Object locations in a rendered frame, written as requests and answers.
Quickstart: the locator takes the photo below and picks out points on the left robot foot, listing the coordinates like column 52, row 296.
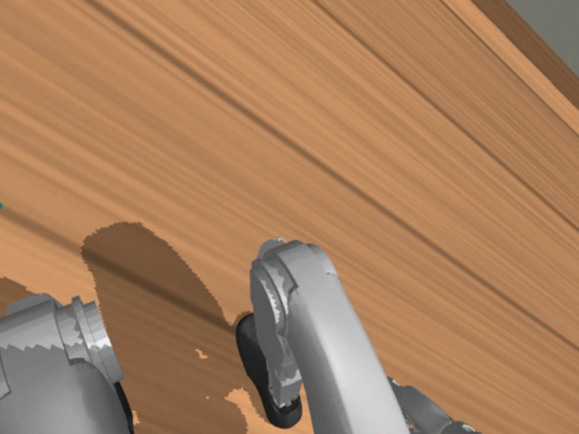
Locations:
column 125, row 406

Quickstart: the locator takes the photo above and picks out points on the right robot hand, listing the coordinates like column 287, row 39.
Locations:
column 420, row 411

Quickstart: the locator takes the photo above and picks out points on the right robot foot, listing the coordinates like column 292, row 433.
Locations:
column 254, row 363

